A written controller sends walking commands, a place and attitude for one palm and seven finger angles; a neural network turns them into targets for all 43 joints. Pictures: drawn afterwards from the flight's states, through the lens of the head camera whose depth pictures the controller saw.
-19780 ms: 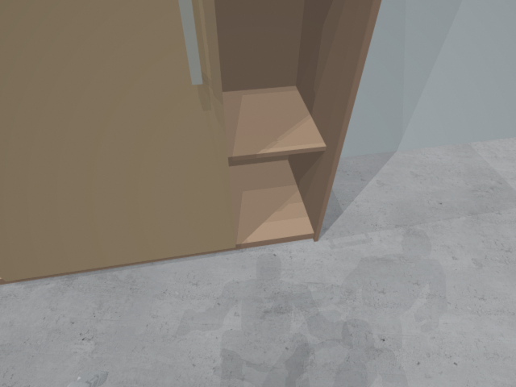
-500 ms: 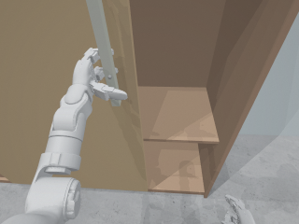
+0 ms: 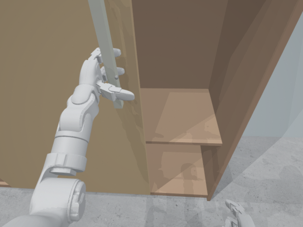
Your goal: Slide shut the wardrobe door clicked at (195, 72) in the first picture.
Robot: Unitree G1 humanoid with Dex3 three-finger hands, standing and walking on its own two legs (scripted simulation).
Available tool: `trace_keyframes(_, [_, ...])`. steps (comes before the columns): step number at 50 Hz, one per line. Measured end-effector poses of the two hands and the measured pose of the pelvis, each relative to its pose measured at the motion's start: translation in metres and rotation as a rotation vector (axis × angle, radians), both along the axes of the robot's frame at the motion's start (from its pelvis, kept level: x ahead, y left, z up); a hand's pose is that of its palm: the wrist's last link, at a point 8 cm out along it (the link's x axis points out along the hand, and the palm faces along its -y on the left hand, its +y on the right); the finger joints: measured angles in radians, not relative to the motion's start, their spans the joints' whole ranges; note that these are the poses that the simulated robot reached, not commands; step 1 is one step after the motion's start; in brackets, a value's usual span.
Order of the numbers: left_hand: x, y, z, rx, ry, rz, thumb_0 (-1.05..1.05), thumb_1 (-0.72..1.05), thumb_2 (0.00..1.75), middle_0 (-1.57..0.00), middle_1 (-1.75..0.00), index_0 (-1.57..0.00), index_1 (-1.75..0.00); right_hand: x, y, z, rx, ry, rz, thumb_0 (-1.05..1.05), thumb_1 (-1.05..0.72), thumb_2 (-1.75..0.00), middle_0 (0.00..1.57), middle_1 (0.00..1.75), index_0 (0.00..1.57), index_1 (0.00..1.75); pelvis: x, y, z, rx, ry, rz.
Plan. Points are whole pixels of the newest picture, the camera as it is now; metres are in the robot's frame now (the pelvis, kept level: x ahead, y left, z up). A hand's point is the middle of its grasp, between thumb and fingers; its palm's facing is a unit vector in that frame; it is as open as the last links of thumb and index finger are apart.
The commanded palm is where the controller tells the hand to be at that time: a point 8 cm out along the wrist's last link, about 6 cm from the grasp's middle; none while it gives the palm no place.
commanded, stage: grip the handle and tug to test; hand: left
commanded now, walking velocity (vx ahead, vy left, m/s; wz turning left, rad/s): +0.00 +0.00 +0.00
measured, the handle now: (110, 53) +0.47 +0.13 +0.26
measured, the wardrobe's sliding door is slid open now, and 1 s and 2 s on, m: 0.37 0.37 0.36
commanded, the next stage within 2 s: tug the door sideways, standing still in 1.44 s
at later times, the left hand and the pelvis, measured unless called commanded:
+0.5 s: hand (116, 77) +0.41 +0.11 +0.23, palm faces +0.00 -1.00 -0.02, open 9.4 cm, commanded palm +0.38 +0.16 +0.22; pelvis +0.01 +0.00 +0.00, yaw -1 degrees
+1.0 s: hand (116, 76) +0.41 +0.11 +0.23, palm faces +0.00 -1.00 -0.01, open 6.3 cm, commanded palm +0.38 +0.16 +0.22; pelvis +0.02 +0.00 +0.00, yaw -1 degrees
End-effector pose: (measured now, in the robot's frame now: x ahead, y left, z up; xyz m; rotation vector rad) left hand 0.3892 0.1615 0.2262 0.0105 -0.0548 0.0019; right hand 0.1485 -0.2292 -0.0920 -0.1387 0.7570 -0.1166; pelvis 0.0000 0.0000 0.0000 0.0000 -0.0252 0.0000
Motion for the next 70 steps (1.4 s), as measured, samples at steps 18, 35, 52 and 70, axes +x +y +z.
trace_keyframes(18, [0.001,0.001,0.000,0.000,-0.002,-0.005,-0.01,-0.09,0.48,-0.32,-1.26,-0.28,-1.22,0.003,-0.003,0.004,-0.005,-0.007,-0.015,0.01,-0.91,-0.90,0.20,0.30,0.20,0.30,0.004,0.000,0.000,-0.001,0.000,-0.009])
trace_keyframes(35, [0.003,0.002,-0.001,-0.003,-0.011,-0.002,0.00,0.67,0.81,-0.37,-1.33,-0.33,-1.27,0.020,-0.005,0.006,0.000,-0.016,-0.012,0.01,-0.91,-0.90,0.20,0.30,0.20,0.30,0.014,-0.001,0.000,0.000,0.009,-0.012])
trace_keyframes(52, [0.002,0.001,0.000,-0.001,-0.007,0.000,0.00,0.69,0.80,-0.33,-1.36,-0.29,-1.31,0.033,-0.006,0.011,0.003,-0.035,-0.012,0.01,-0.91,-0.90,0.20,0.30,0.20,0.30,0.019,-0.002,0.000,0.000,0.014,-0.014])
trace_keyframes(70, [0.001,0.000,-0.002,0.021,-0.032,-0.009,-0.02,0.72,0.77,-0.31,-1.37,-0.23,-1.31,0.045,-0.007,0.011,0.025,-0.044,-0.024,0.01,-0.91,-0.90,0.20,0.30,0.20,0.30,0.034,-0.002,0.000,0.003,0.037,-0.031])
